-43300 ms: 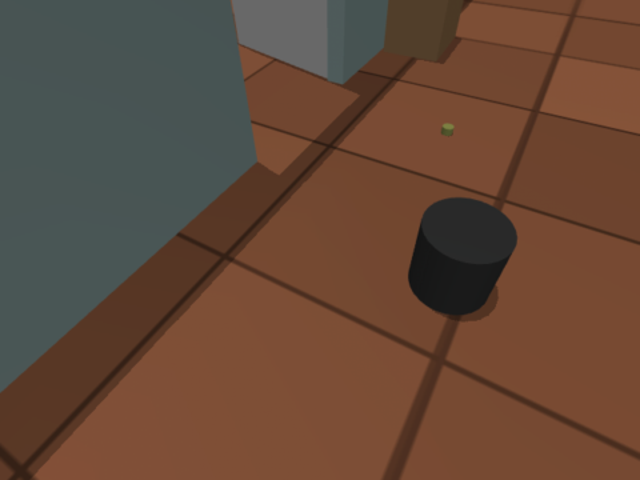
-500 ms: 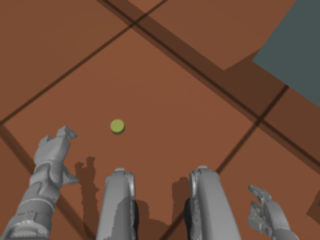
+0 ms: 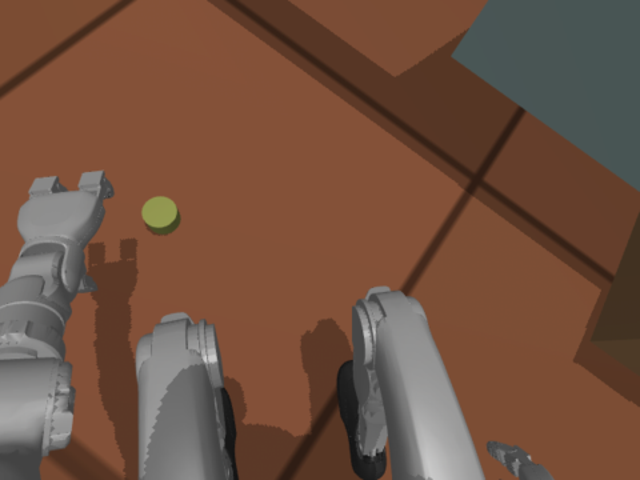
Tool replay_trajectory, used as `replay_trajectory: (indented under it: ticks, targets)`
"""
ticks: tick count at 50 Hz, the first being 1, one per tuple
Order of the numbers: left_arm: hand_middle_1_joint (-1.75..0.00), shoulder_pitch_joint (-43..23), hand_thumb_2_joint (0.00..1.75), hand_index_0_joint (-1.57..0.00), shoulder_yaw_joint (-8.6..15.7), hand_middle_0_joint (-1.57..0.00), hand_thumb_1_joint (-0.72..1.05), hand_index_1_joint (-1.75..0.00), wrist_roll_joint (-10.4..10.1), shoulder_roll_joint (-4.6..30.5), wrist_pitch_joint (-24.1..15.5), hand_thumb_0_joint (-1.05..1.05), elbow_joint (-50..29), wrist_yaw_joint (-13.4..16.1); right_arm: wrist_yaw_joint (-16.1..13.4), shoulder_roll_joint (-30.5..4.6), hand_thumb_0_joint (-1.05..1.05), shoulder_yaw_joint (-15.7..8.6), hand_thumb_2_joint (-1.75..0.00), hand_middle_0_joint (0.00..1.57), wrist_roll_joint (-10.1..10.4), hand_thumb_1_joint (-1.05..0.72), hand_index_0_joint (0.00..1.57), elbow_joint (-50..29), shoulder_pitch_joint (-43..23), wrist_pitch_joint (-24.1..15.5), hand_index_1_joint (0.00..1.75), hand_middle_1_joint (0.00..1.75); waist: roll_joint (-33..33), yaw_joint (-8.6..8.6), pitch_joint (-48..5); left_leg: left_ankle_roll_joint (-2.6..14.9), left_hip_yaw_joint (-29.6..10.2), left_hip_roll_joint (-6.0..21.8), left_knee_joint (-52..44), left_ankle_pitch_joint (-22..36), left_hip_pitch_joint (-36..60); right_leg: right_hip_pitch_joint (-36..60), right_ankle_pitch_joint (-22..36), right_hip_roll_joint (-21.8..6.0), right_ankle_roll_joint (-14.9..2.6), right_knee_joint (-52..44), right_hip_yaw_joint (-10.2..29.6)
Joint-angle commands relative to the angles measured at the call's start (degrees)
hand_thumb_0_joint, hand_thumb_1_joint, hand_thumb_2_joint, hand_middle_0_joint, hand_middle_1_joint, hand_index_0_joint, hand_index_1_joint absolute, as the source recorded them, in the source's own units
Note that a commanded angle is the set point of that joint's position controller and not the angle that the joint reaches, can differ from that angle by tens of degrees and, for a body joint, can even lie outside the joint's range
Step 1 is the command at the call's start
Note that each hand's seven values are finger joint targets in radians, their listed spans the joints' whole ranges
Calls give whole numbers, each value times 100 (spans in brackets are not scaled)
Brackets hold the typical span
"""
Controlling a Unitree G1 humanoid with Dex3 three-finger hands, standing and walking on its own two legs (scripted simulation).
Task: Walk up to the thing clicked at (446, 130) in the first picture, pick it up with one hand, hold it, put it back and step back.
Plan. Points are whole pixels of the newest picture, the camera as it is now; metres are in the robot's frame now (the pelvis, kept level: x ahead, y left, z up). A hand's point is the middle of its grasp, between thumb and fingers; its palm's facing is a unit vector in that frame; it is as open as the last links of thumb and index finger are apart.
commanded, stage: rise first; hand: left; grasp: from above
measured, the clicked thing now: (161, 215) +0.55 +0.23 -0.36
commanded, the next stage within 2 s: none
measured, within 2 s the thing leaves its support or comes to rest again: neither
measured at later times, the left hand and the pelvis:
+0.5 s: hand (107, 227) +0.47 +0.27 -0.21, palm faces -0.46 -0.05 -0.89, open 13.9 cm; pelvis +0.01 +0.00 -0.04, yaw -2 degrees
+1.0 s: hand (115, 222) +0.49 +0.27 -0.23, palm faces -0.45 -0.05 -0.89, open 14.0 cm; pelvis +0.01 +0.00 -0.05, yaw -3 degrees
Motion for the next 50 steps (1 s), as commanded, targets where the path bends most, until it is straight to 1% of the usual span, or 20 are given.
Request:
replay_trajectory:
  ticks: [1, 3, 6, 8, 10, 13, 16, 22, 25, 26, 30, 32, 34, 35, 36, 41, 44, 46, 49, 50]
  targets:
    - [-100, -2040, 103, -7, 173, -7, -55, -100, 149, 1373, -45, 0, -542, 337, -9, -1309, 0, -373, -91, 20, -64, -90, 20, -219, 865, -39, 30, 30, 1326, -33, -3457, 79, 327, -184, -1404, 325, 2942, 1127, 529, 244, -434, -1170, -511]
    - [-101, -2078, 101, -7, 186, -6, -53, -100, 208, 1385, -59, 0, -487, 387, 15, -1338, 0, -338, -90, 20, -99, -90, 20, -201, 896, -34, 30, 30, 1395, -12, -3571, 76, 302, -170, -1321, 516, 3063, 1120, 707, 216, -412, -1063, -532]
    - [-102, -2343, 100, -8, 233, -6, -53, -101, 268, 1476, -59, 0, -240, 481, 52, -1365, 0, -311, -90, 20, -140, -90, 20, -153, 979, -19, 30, 30, 1535, -132, -3544, 65, 276, -157, -1214, 592, 3008, 958, 783, 232, -412, -899, -575]
    - [-104, -2426, 99, -8, 175, -6, -52, -102, 250, 1395, -25, 0, -1, 534, 75, -1347, 0, -270, -90, 20, -189, -90, 20, -183, 967, -28, 30, 30, 1314, -223, -3421, 108, 335, -171, -1097, 499, 2712, 998, 738, 250, -404, -958, -558]
    - [-104, -2455, 99, -8, 230, -7, -52, -102, 231, 1514, -2, 0, 120, 580, 91, -1331, 0, -232, -91, 20, -215, -90, 20, -164, 940, -36, 30, 30, 1190, -188, -3363, 141, 396, -181, -1007, 430, 2479, 1070, 672, 265, -391, -976, -538]
    - [-104, -2765, 99, -9, 295, -6, -52, -102, 283, 1663, 9, 0, -49, 628, 114, -1354, 0, -197, -91, 20, -254, -90, 20, -152, 1018, -39, 30, 30, 1483, -182, -3729, 120, 432, -176, -905, 556, 2648, 1153, 789, 271, -395, -884, -531]
    - [-104, -2826, 98, -9, 272, -6, -52, -102, 265, 1642, 46, 0, 47, 645, 117, -1348, 0, -166, -91, 20, -267, -90, 20, -120, 1034, -33, 30, 30, 1401, -268, -3713, 138, 423, -155, -739, 679, 2569, 1173, 949, 293, -374, -828, -537]
    - [-106, -2775, 97, -9, 300, -6, -52, -103, 226, 1738, 91, 0, 143, 639, 159, -1366, 0, -94, -91, 20, -293, -91, 20, -140, 1025, -14, 30, 30, 1458, -257, -3599, 141, 414, -124, -626, 700, 2378, 1197, 1003, 319, -376, -703, -574]
    - [-105, -2781, 97, -9, 340, -6, -52, -102, 186, 1788, 109, 0, 118, 620, 180, -1406, 0, -58, -90, 20, -308, -91, 20, -144, 1121, -3, 30, 30, 1433, -336, -3601, 141, 396, -120, -546, 814, 2350, 1277, 1122, 311, -357, -633, -603]
    - [-106, -2677, 97, -9, 348, -7, -52, -103, 184, 1811, 121, 0, 153, 607, 188, -1416, 0, -67, -91, 20, -300, -91, 20, -155, 1088, 3, 30, 30, 1514, -296, -3561, 133, 391, -122, -567, 804, 2388, 1228, 1111, 316, -372, -611, -606]
    - [-106, -2726, 98, -9, 266, -6, -53, -103, 151, 1783, 105, 0, 132, 554, 208, -1409, 0, -10, -91, 20, -297, -91, 20, -187, 1077, 48, 30, 30, 1516, -339, -3594, 134, 383, -111, -463, 891, 2276, 1337, 1223, 349, -358, -586, -619]
    - [-106, -2777, 98, -8, 355, -6, -54, -103, 173, 1912, 79, 0, 170, 567, 215, -1460, 0, -5, -91, 20, -307, -91, 20, -167, 1168, 62, 30, 30, 1418, -386, -3618, 147, 367, -121, -438, 876, 2174, 1369, 1220, 345, -347, -552, -636]
    - [-106, -2747, 98, -9, 335, -6, -53, -103, 163, 1935, 65, 0, 180, 567, 220, -1452, 0, 21, -91, 20, -301, -91, 20, -198, 1118, 65, 30, 30, 1407, -350, -3536, 161, 377, -116, -407, 842, 2111, 1377, 1210, 367, -343, -581, -624]
    - [-105, -2861, 99, -8, 321, -6, -54, -103, 196, 1912, 45, 0, 152, 578, 225, -1464, 0, 51, -91, 20, -328, -91, 20, -197, 1162, 71, 30, 30, 1444, -447, -3548, 156, 373, -120, -360, 858, 2101, 1393, 1242, 363, -331, -569, -632]
    - [-106, -2806, 97, -9, 328, -6, -53, -103, 192, 1950, 42, 0, 155, 575, 226, -1467, 0, 48, -91, 20, -310, -91, 20, -194, 1155, 72, 30, 30, 1440, -382, -3576, 149, 368, -120, -379, 884, 2167, 1391, 1253, 372, -344, -545, -638]
    - [-107, -2839, 98, -9, 270, -6, -53, -104, 222, 1933, 36, 0, 264, 606, 238, -1517, 0, 104, -91, 20, -346, -91, 20, -219, 1135, 62, 30, 30, 1528, -477, -3397, 144, 346, -114, -324, 776, 2091, 1248, 1177, 382, -346, -496, -679]
    - [-107, -2865, 97, -9, 355, -6, -53, -104, 243, 2030, 45, 0, 231, 653, 241, -1556, 0, 124, -91, 20, -355, -91, 20, -217, 1154, 60, 30, 30, 1750, -456, -3483, 111, 313, -119, -337, 855, 2232, 1139, 1222, 367, -362, -397, -722]
    - [-107, -2903, 96, -9, 222, -6, -52, -104, 254, 1892, 64, 0, 261, 656, 250, -1556, 0, 137, -91, 20, -344, -91, 20, -217, 1128, 60, 30, 30, 1702, -512, -3433, 103, 278, -109, -324, 880, 2273, 1044, 1254, 382, -378, -363, -751]
    - [-104, -2921, 102, -9, 343, -9, -55, -105, 234, 2073, 93, 0, 270, 670, 261, -1611, 0, 146, -90, 20, -351, -91, 20, -249, 1154, 44, 30, 30, 1822, -503, -3322, 96, 266, -119, -347, 843, 2258, 961, 1204, 350, -376, -316, -768]
    - [-106, -2894, 98, -9, 303, -7, -53, -104, 252, 2011, 105, 0, 379, 671, 269, -1600, 0, 152, -90, 20, -367, -91, 20, -264, 1137, 44, 30, 30, 1787, -534, -3257, 100, 269, -117, -340, 744, 2186, 938, 1125, 357, -378, -328, -772]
